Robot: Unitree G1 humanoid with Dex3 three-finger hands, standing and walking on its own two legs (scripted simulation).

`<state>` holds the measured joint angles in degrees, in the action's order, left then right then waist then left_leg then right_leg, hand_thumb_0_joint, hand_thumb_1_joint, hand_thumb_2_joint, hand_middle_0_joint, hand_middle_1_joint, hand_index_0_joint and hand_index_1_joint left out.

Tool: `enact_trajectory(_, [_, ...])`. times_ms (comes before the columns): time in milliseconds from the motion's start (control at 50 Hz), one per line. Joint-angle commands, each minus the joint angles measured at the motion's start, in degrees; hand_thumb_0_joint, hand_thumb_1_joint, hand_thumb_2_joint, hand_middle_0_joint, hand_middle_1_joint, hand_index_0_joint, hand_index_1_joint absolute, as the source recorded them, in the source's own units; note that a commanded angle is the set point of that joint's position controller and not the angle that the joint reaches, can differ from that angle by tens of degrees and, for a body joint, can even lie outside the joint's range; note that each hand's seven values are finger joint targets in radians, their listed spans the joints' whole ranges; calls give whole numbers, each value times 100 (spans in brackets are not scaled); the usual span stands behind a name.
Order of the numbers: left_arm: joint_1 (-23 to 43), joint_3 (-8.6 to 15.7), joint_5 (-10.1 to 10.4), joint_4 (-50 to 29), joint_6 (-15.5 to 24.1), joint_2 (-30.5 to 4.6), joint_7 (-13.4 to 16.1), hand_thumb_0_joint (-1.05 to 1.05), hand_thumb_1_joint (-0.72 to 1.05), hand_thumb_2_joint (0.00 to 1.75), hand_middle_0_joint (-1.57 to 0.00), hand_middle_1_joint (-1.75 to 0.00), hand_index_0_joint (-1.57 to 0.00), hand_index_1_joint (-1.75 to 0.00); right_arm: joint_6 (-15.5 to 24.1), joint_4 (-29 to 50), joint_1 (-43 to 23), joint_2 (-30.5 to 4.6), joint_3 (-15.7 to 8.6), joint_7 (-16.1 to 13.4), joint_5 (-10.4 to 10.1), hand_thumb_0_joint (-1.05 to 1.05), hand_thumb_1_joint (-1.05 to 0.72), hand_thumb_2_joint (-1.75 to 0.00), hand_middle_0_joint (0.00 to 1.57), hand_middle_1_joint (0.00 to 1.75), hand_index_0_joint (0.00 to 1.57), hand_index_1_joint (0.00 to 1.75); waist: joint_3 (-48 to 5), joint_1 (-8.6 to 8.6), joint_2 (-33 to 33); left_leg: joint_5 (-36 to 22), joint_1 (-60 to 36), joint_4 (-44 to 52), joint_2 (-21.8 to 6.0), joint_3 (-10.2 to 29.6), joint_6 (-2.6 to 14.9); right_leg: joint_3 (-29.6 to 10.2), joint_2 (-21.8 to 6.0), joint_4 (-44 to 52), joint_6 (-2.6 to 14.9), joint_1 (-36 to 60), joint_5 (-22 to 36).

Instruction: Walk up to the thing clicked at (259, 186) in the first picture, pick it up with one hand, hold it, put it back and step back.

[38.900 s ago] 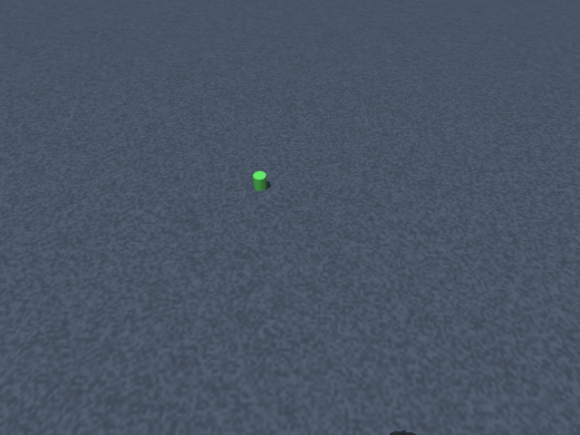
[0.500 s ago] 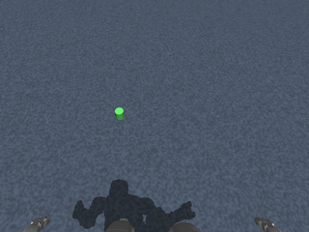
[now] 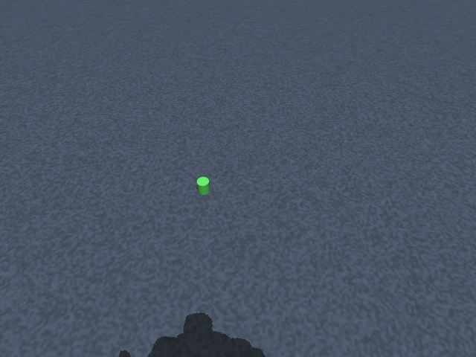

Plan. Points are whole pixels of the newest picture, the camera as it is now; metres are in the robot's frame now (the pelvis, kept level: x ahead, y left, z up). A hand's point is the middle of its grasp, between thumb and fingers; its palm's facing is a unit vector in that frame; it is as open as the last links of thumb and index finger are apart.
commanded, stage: step back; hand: left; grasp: from above
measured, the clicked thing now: (203, 185) +1.08 +0.23 -0.72
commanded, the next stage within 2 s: stand in 0.74 s
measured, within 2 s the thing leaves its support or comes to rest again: neither
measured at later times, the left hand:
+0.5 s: hand out of the picture +0.09 +0.27 -0.15, palm faces +0.05 -0.92 -0.38, open 7.4 cm
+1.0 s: hand out of the picture +0.15 +0.26 -0.14, palm faces -0.03 -0.94 -0.33, open 7.4 cm
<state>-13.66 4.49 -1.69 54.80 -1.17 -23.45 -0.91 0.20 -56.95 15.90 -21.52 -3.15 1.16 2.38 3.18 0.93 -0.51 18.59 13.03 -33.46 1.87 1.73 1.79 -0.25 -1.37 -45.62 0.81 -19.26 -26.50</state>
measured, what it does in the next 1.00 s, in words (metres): steps on the spot: left foot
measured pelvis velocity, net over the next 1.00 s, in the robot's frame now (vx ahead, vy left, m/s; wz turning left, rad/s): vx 0.06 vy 0.01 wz -0.02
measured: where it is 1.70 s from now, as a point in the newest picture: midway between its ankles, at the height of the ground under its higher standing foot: outside the picture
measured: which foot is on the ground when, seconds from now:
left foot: down 0.00-0.18, up 0.20-0.44, down 0.46-1.00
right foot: down 0.00-1.00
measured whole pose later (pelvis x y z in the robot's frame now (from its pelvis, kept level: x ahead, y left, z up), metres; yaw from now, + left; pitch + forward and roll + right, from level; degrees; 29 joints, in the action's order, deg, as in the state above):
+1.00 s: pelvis +0.06 +0.01 +0.02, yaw -1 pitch -3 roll +0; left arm -5.8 0.1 -0.3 64.3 1.7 -20.0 -0.5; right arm 1.1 -64.8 3.1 -19.6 -0.5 0.8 0.5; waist 3.5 0.4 0.0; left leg 8.3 10.6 -21.7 -1.6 -3.2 0.0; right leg -0.2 -1.1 -20.7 -1.3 -4.1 -13.9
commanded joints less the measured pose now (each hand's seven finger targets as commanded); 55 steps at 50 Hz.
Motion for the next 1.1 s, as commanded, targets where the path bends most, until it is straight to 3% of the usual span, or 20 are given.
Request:
enact_trajectory(0, [361, 223, 73, -484, 280, -1061, 15, 0, 90, 90, -20, -30, -20, -30, 303, 540, -409, -1585, -385, -116, 4, 0, -90, -90, 20, 30, 20, 30, 186, -91, 788, 1602, -260, 1893, -1507, 2056, 894, -156, -112, -230, 56, -943, 0])
enact_trajectory(80, [247, 262, 26, -319, 346, -1002, -4, 0, 90, 90, -20, -30, -20, -30, 177, 594, -478, -1555, -389, -65, 8, 0, -90, -90, 20, 30, 20, 30, 189, -113, 1014, 1324, 484, 1542, -1292, 1409, 816, 250, 172, 951, 21, 229, 198])
enact_trajectory(120, [-310, 289, -2, -81, 407, -910, 72, 0, 90, 90, -20, -30, -20, -30, 86, 653, -705, -1275, -300, -64, -65, 0, -90, -90, 20, 30, 20, 30, 10, 275, 697, 892, 1096, 600, -1014, 922, 487, 290, 319, 1982, 92, 1454, 867])
enact_trajectory(140, [-459, 349, -67, -49, 451, -1131, 119, 0, 90, 90, -20, -30, -20, -30, 78, 723, -562, -952, -194, -78, -107, 0, -90, -90, 20, 30, 20, 30, -112, 312, 9, 862, 1682, -325, -638, 600, 258, -574, -80, 2360, 218, 2041, 372])
enact_trajectory(160, [-618, 471, -113, -83, 494, -1655, 156, 0, 90, 90, -20, -30, -20, -30, 97, 851, -682, -681, -113, -96, -108, 0, -90, -90, 20, 30, 20, 30, -121, 441, -1154, 1351, 2743, -1739, 292, 207, 0, -2974, -1495, 3275, 737, 2230, -878])
enact_trajectory(180, [-330, 499, -83, -226, 497, -1860, 147, 0, 90, 90, -20, -30, -20, -30, 75, 794, -744, -1097, -240, -188, -53, 0, -90, -90, 20, 30, 20, 30, 323, 384, -602, 1543, 2415, -2224, -54, 684, -53, -3567, -2294, 3458, 1207, 1132, -1307])
enact_trajectory(200, [-68, 485, -24, -356, 524, -1730, 141, 0, 90, 90, -20, -30, -20, -30, 112, 678, -467, -1270, -285, -185, -94, 0, -90, -90, 20, 30, 20, 30, 431, 221, -217, 1221, 2307, -2391, -186, 803, -41, -3254, -2229, 3323, 1400, 1078, -883])
enact_trajectory(280, [289, 310, 26, -380, 610, -1308, 162, 0, 90, 90, -20, -30, -20, -30, 155, 385, -134, -1045, -252, -116, -86, 0, -90, -90, 20, 30, 20, 30, 94, 0, -434, 488, 1464, -1748, -372, 570, -174, -1358, -1429, 2727, 960, 898, 1807])
enact_trajectory(380, [334, 164, 115, -362, 489, -1209, 195, 0, 90, 90, -20, -30, -20, -30, 141, 387, -507, -798, -172, -119, -98, 0, -90, -90, 20, 30, 20, 30, -238, 4, -811, -302, 345, -123, -282, -363, -141, -421, -1116, 1730, 696, 772, 4435])
enact_trajectory(420, [423, 95, 135, -391, 406, -1164, 204, 0, 90, 90, -20, -30, -20, -30, 148, 290, -458, -839, -200, -153, -93, 0, -90, -90, 20, 30, 20, 30, -349, -103, -576, -1434, -329, 553, -292, -323, -26, -327, -886, 1269, 429, 445, 3934])
enact_trajectory(440, [359, 44, 145, -444, 382, -1013, 205, 0, 90, 90, -20, -30, -20, -30, 167, 274, -419, -1058, -252, -183, -62, 0, -90, -90, 20, 30, 20, 30, -576, -108, -183, -2159, -724, 568, -644, 73, 144, -260, -711, 1024, 274, 252, 3509])
enact_trajectory(460, [278, 5, 192, -411, 334, -876, 202, 0, 90, 90, -20, -30, -20, -30, 183, 315, -572, -1276, -275, -210, -51, 0, -90, -90, 20, 30, 20, 30, -666, -8, 351, -2336, -608, 702, -1298, 855, 374, -153, -325, 826, 99, 111, 2381])
enact_trajectory(480, [214, 31, 268, -311, 267, -941, 218, 0, 90, 90, -20, -30, -20, -30, 167, 396, -859, -1500, -270, -199, -133, 0, -90, -90, 20, 30, 20, 30, -826, 42, 682, -1836, 7, 905, -1797, 1327, 922, 38, 12, 462, 38, 594, 926])
enact_trajectory(520, [317, 10, 174, -118, 228, -889, 213, 0, 90, 90, -20, -30, -20, -30, 132, 330, -1108, -1492, -253, -194, -88, 0, -90, -90, 20, 30, 20, 30, -633, 42, 779, -1082, 361, 1181, -1868, 1366, 950, 12, 38, 648, 114, 783, 119])
enact_trajectory(580, [32, 11, 127, 166, 295, -956, 188, 0, 90, 90, -20, -30, -20, -30, 86, 304, -1520, -1255, -152, -180, -116, 0, -90, -90, 20, 30, 20, 30, -462, 170, 882, -467, 574, 1022, -1427, 843, 425, -213, -122, 1461, 170, 919, 910])
enact_trajectory(640, [444, 38, 85, 215, 360, -1130, 165, 0, 90, 90, -20, -30, -20, -30, 76, 162, -1595, -1052, -94, -159, -147, 0, -90, -90, 20, 30, 20, 30, -319, -30, 286, -335, 183, 720, -984, 386, 67, -811, -490, 2088, 289, 511, 1366])
enact_trajectory(700, [671, 0, 99, 231, 406, -1080, 181, 0, 90, 90, -20, -30, -20, -30, 124, -31, -1583, -1027, -77, -143, -147, 0, -90, -90, 20, 30, 20, 30, -585, -100, 149, -1285, -302, 694, -986, 185, 90, -698, -502, 2139, 224, 688, 2288])
enact_trajectory(780, [830, -213, 146, 449, 400, -886, 123, 0, 90, 90, -20, -30, -20, -30, 190, -214, -1583, -982, -6, -77, -209, 0, -90, -90, 20, 30, 20, 30, -543, -155, 51, -1657, -706, 1147, -1013, 298, 36, -569, -519, 2635, 39, 863, 2028])
enact_trajectory(840, [901, -211, 145, 536, 404, -933, 137, 0, 90, 90, -20, -30, -20, -30, 200, -317, -1599, -960, 6, -87, -206, 0, -90, -90, 20, 30, 20, 30, -626, -135, -45, -2072, -855, 1265, -1009, 239, 1, -517, -584, 2717, 14, 1138, 2523])
enact_trajectory(1080, [979, -202, 117, 706, 370, -902, 139, 0, 90, 90, -20, -30, -20, -30, 218, -530, -1611, -976, 18, -102, -199, 0, -90, -90, 20, 30, 20, 30, -510, -77, 26, -1791, -779, 1643, -996, 200, -110, -428, -621, 3034, -39, 1296, 2122])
